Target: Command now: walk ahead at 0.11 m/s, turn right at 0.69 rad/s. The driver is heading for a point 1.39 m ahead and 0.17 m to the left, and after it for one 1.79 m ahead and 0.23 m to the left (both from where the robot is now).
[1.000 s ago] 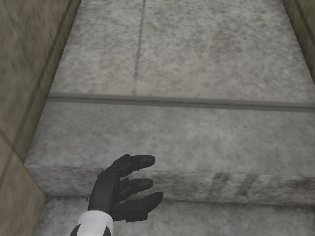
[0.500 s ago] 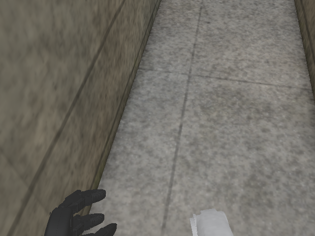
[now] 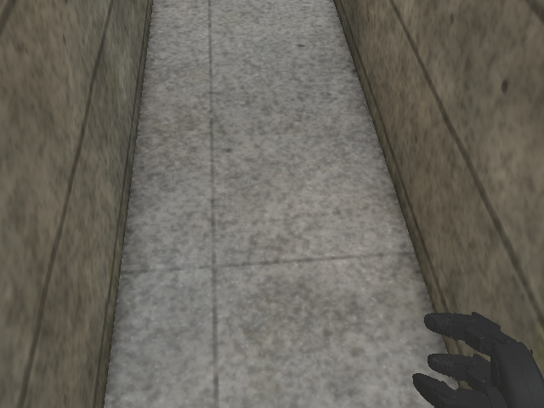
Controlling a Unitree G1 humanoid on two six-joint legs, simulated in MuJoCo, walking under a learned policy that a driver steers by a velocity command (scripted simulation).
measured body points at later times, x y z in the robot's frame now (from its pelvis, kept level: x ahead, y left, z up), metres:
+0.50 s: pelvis +0.10 +0.00 +0.00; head +0.11 -0.02 +0.45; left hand +0.36 +0.17 -0.06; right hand +0.16 -0.25 -0.13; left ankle +0.15 +0.17 -0.73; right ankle +0.11 -0.12 -0.73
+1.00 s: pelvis +0.14 -0.03 +0.01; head +0.16 -0.06 +0.46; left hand +0.34 +0.17 -0.08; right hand +0.11 -0.29 -0.14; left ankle +0.15 +0.17 -0.73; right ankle +0.11 -0.12 -0.73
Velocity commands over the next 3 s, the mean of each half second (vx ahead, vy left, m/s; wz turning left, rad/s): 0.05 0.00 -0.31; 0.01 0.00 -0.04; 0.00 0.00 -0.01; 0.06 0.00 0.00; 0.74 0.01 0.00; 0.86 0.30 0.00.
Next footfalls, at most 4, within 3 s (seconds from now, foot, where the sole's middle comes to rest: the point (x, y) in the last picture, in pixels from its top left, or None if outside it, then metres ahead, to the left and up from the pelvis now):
0.14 left None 0.19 0.17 -0.77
0.46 right None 0.15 -0.13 -0.77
2.58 right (355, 371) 0.59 -0.14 -0.77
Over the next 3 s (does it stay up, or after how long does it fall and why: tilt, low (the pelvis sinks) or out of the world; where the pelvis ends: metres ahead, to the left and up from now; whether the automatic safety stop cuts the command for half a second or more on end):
stays up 0.79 0.05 -0.01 its command is cut before an obstacle after 2.5 s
